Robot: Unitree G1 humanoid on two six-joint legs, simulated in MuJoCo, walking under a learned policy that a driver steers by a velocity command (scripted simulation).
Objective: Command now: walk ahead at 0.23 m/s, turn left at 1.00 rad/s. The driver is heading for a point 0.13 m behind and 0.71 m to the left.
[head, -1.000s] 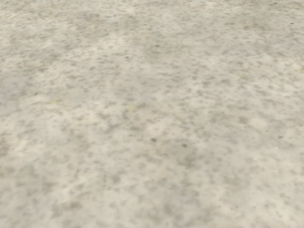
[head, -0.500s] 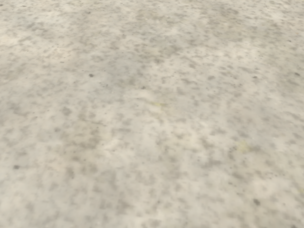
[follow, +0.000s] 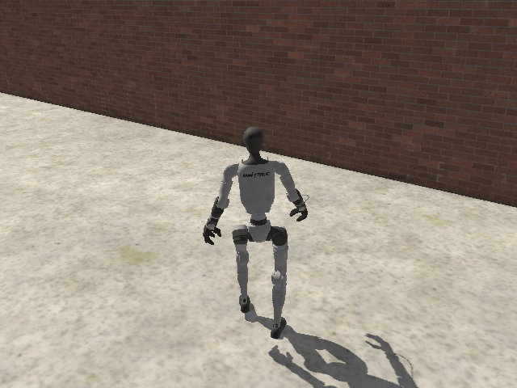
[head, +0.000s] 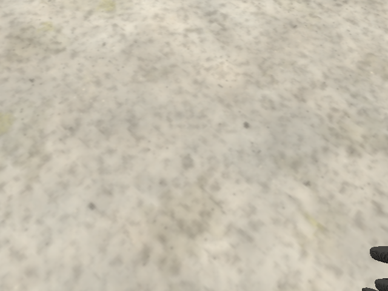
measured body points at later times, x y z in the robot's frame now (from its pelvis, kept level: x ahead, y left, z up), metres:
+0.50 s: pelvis +0.28 -0.01 +0.00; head +0.28 +0.00 +0.45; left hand +0.36 +0.32 -0.07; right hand +0.49 -0.25 -0.09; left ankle +0.21 +0.07 -0.73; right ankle +0.40 -0.12 -0.73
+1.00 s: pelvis +0.53 +0.19 -0.04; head +0.57 +0.21 +0.41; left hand +0.25 +0.22 -0.15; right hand +0.86 +0.28 -0.11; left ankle +0.58 +0.27 -0.74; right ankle +0.44 -0.11 -0.67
